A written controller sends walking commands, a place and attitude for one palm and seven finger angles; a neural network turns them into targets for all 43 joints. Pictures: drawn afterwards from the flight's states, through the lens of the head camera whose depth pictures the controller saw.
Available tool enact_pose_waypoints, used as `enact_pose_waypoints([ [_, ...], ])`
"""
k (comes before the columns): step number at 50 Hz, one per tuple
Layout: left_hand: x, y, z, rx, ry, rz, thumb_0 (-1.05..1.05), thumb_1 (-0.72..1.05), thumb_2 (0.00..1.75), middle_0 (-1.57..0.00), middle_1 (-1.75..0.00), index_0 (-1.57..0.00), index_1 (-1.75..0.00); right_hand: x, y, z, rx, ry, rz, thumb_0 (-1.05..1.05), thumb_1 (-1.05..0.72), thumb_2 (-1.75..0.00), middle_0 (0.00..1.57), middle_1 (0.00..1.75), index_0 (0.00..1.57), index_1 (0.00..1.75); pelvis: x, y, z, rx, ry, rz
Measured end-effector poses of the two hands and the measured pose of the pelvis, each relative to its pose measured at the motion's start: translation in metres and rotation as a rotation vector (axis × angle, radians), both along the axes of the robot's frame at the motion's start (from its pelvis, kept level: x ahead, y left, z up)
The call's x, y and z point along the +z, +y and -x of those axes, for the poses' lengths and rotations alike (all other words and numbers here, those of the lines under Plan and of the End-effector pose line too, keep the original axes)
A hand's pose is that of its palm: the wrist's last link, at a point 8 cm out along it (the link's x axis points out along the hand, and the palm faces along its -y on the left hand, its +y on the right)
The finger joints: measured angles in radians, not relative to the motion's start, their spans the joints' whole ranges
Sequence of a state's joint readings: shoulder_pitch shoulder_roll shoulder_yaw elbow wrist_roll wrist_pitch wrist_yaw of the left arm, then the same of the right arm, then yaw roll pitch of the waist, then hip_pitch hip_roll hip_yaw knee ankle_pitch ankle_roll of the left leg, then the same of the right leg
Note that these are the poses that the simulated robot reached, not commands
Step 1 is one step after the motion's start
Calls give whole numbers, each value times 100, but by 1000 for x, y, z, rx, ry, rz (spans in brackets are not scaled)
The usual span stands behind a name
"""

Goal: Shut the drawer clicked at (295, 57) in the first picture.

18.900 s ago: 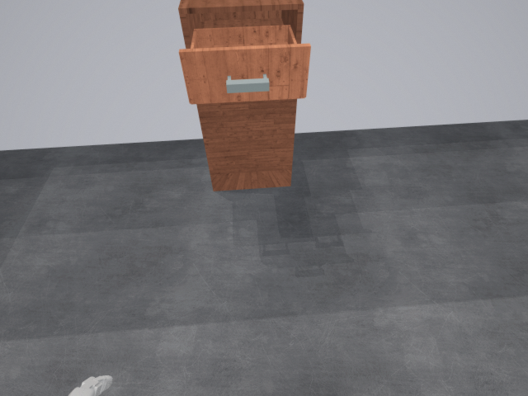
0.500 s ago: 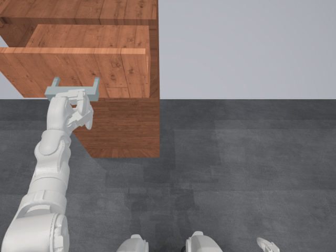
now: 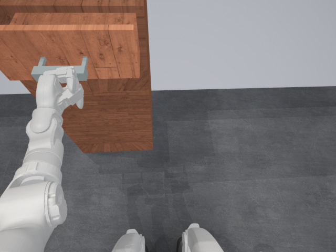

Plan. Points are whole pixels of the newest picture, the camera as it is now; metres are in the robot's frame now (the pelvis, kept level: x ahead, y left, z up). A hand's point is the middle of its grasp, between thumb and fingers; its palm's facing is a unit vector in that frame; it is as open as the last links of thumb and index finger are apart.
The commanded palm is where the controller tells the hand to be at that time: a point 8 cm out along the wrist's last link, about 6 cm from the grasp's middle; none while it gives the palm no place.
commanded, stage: push the drawer shut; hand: left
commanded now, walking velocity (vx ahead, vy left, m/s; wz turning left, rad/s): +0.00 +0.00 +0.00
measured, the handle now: (62, 66) +0.55 +0.24 +0.07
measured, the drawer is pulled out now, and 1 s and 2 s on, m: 0.06 0.00 0.00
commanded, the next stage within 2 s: pull the fist back off the drawer in 0.92 s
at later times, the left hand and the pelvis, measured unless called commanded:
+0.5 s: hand (81, 72) +0.53 +0.19 +0.08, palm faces +0.02 -1.00 -0.03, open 3.3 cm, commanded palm +0.51 +0.24 +0.07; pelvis +0.00 +0.00 +0.00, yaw -1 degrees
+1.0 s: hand (73, 70) +0.54 +0.21 +0.07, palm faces +0.01 -1.00 -0.04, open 3.1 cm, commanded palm +0.58 +0.24 +0.07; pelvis -0.02 +0.02 -0.02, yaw +0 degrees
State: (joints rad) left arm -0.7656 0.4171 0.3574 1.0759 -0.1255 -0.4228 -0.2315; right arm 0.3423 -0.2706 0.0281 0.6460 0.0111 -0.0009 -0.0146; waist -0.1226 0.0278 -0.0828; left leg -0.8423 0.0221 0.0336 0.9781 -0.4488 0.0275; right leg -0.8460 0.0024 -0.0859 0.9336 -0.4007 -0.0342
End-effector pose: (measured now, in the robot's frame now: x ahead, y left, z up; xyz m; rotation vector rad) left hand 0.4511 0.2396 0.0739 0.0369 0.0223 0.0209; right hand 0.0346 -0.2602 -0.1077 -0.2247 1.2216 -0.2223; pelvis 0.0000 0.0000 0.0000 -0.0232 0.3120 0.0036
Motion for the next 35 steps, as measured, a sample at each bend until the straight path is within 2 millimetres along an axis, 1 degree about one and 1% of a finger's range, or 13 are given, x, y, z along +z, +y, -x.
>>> enact_pose_waypoints([
  [9, 1, -3, -23, 5, 2, 0, 1, 88, 93, -140, -160, -140, -160, -2, -2, 18, -21, 56, 10, 0, -91, -90, 20, 29, 20, 30, -4, 1, 1, -4, 31, 5],
  [20, 4, -2, -45, 3, 9, 4, 4, 87, 92, -140, -160, -140, -160, 3, 2, 44, -65, 130, 15, 0, -91, -90, 20, 29, 20, 30, -4, 3, -3, -17, 50, 12],
  [27, 5, 4, -59, -1, 16, 4, 4, 83, 90, -140, -160, -140, -160, 7, 5, 55, -78, 166, 30, 0, -91, -90, 20, 29, 20, 30, -5, 6, -3, -16, 69, 21],
  [35, 2, 14, -62, -11, 21, 2, 0, 71, 90, -140, -160, -140, -160, 6, 10, 65, -65, 206, 40, 0, -91, -90, 20, 29, 21, 30, -9, 10, 1, -3, 84, 34],
])
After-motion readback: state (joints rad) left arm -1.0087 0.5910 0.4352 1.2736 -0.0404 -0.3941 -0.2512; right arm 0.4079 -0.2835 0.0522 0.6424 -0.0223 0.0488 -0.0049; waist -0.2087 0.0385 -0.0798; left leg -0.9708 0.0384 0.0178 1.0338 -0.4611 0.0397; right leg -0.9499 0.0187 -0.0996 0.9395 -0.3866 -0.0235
